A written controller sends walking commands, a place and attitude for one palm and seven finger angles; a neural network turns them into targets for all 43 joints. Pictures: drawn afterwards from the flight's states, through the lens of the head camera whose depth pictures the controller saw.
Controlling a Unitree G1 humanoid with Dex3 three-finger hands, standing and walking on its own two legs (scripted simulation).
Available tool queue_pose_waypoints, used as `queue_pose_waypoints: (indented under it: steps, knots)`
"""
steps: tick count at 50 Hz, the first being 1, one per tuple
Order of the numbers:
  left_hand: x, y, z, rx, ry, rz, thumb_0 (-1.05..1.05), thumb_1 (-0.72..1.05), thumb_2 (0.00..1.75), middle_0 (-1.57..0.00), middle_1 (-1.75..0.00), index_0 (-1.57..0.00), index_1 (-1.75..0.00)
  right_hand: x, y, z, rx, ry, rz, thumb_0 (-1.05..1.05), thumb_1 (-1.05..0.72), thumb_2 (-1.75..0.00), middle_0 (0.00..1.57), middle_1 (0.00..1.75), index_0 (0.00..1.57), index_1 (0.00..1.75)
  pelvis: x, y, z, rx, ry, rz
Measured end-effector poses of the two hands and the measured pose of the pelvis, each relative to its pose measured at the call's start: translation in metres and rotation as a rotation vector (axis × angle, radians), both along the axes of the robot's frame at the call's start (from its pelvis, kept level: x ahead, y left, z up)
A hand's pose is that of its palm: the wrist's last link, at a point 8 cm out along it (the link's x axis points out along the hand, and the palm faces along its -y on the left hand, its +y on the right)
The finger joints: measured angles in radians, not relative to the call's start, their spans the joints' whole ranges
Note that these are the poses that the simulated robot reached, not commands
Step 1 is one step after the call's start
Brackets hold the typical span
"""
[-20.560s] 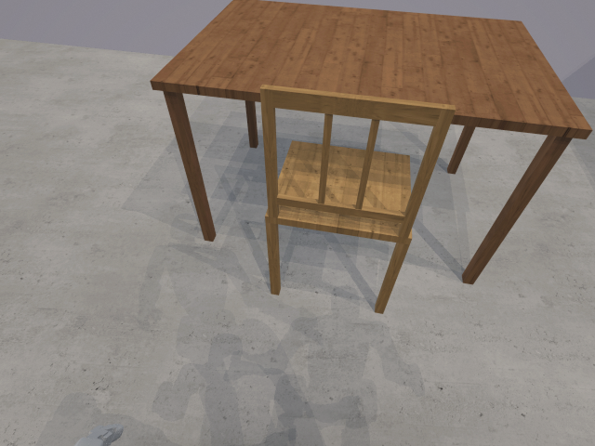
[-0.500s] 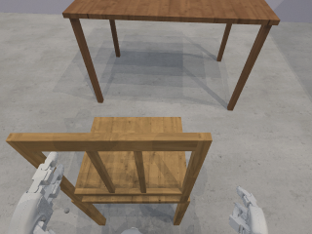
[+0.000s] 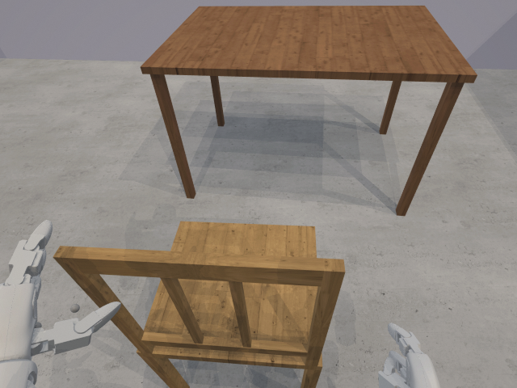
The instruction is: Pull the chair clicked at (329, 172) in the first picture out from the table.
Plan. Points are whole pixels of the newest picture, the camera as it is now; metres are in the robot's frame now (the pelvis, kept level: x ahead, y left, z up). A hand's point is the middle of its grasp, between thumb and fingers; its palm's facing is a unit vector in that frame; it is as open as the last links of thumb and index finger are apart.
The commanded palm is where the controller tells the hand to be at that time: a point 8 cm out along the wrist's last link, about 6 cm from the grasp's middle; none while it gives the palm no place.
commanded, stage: draw the hand back to the body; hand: left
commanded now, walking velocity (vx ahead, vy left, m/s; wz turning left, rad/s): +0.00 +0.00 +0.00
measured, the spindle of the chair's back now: (185, 312) +0.26 +0.18 -0.08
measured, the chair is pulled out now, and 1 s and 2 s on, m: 0.70 0.70 0.70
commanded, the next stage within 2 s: step back with the hand held close in 0.64 s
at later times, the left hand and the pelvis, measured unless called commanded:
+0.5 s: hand (73, 266) +0.20 +0.25 +0.16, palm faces +0.43 -0.79 -0.43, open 7.6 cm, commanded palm +0.15 +0.29 +0.19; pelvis +0.01 -0.01 +0.01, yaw -2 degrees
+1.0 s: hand (56, 276) +0.19 +0.26 +0.17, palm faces +0.36 -0.79 -0.50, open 7.4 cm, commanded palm +0.13 +0.30 +0.19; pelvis -0.02 +0.01 +0.02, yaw -3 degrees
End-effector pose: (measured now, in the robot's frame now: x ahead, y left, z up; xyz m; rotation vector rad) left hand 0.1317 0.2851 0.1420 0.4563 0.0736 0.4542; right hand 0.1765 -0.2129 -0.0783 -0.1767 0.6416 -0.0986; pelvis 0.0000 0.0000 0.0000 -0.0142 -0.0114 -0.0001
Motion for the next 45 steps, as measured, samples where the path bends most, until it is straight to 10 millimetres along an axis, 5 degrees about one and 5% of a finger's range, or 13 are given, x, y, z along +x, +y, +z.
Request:
queue_pose_waypoints:
  steps: [17,27,45]
  knots:
    - [0.030,0.002,0.058,0.105,-0.194,-0.029,0.01,0.72,0.82,-0.18,-0.26,-0.19,-0.26,0.009,-0.025,0.010,-0.009,0.024,-0.023,0.01,-0.91,-0.90,0.21,0.30,0.20,0.30,0.009,-0.009,0.012,0.008,-0.043,-0.023]
    - [0.028,-0.002,0.040,0.053,-0.125,-0.044,0.02,0.87,0.89,-0.20,-0.29,-0.21,-0.29,-0.002,-0.028,0.008,-0.002,0.059,-0.047,0.01,-0.91,-0.90,0.21,0.30,0.20,0.30,0.005,-0.009,0.014,0.008,-0.048,-0.032]
    - [0.019,0.010,0.055,0.104,-0.185,-0.063,0.02,0.89,0.90,-0.21,-0.30,-0.21,-0.30,-0.017,-0.018,0.011,0.000,0.064,-0.038,0.01,-0.91,-0.90,0.21,0.30,0.20,0.30,-0.016,0.000,0.015,-0.003,-0.036,-0.035]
